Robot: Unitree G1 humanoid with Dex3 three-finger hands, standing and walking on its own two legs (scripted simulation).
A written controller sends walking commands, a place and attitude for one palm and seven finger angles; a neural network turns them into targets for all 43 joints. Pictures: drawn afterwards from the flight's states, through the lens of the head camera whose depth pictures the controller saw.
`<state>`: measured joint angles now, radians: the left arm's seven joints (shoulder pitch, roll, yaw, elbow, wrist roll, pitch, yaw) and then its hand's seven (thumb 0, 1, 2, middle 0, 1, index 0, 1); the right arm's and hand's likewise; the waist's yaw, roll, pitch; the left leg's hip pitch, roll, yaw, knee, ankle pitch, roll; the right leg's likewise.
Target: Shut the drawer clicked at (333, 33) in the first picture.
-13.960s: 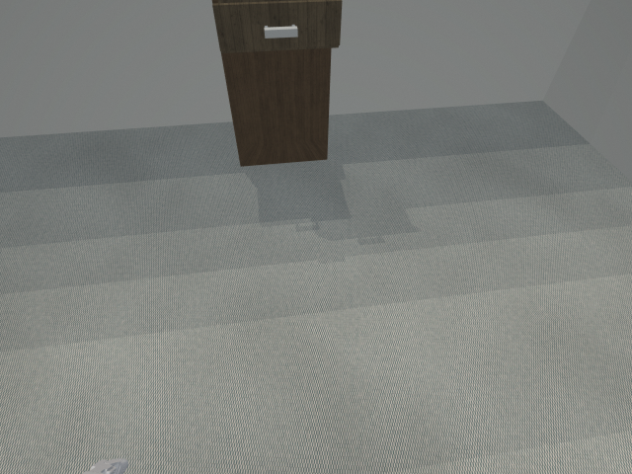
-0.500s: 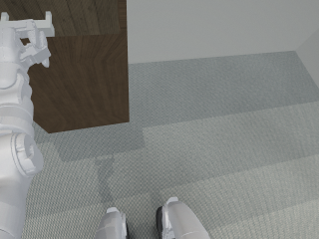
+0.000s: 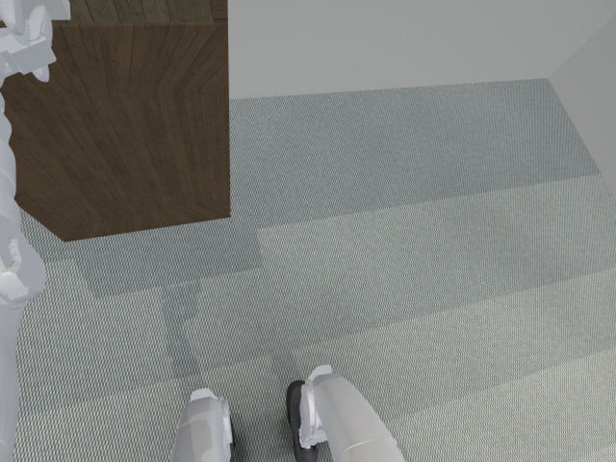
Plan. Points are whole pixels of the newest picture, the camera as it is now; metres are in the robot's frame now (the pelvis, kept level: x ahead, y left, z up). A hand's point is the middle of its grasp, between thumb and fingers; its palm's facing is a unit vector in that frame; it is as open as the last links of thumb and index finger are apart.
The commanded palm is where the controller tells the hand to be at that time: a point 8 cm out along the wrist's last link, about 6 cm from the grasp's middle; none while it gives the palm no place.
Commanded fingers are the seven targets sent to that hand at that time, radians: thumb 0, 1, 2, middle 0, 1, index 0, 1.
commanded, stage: pull the fist back off the drawer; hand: left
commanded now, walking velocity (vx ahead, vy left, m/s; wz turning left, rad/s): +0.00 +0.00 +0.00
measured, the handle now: out of the picture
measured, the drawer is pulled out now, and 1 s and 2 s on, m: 0.00 0.00 0.00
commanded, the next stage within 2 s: draw the hand back to the body in 0.78 s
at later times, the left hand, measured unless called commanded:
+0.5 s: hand (42, 37) +0.58 +0.20 +0.09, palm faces +0.09 -1.00 -0.03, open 3.2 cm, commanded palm +0.57 +0.22 +0.09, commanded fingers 0.00 0.90 0.90 -1.40 -1.60 -1.40 -1.60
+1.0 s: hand (34, 51) +0.56 +0.20 +0.10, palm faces +0.10 -1.00 -0.03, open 3.2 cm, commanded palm +0.50 +0.24 +0.11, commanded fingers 0.00 0.90 0.90 -1.40 -1.60 -1.40 -1.60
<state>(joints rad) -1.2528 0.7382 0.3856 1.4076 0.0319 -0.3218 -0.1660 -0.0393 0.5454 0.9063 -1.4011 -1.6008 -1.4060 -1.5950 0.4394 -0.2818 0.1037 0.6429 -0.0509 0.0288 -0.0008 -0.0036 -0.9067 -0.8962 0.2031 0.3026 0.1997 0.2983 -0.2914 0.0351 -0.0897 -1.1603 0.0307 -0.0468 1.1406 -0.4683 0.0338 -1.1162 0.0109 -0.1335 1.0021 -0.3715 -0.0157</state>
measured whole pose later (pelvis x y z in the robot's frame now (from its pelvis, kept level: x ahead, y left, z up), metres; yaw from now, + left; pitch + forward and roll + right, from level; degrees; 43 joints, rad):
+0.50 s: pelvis -0.01 +0.00 +0.00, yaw -1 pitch +27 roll -6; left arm -1.23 0.72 0.42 1.36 0.04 -0.30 -0.16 0.02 0.64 0.90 -1.40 -1.60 -1.40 -1.60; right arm 0.45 -0.28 0.10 0.63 -0.05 0.02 0.02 0.00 -0.91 -0.90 0.20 0.30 0.20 0.30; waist -0.29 0.04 -0.08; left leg -1.17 0.04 -0.03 1.15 -0.46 0.04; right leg -1.13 0.02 -0.12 1.01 -0.36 -0.02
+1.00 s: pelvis +0.05 +0.00 +0.03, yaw -2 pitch +23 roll -4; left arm -0.81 0.51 0.45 1.03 -0.08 -0.38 -0.17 0.01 0.89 0.90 -1.40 -1.60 -1.40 -1.59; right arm 0.42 -0.27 0.03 0.59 -0.02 0.11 0.03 0.00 -0.91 -0.90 0.20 0.30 0.20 0.30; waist -0.18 0.03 -0.12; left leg -0.90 0.05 0.03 0.99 -0.50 0.03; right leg -0.90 0.03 -0.06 0.89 -0.39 -0.01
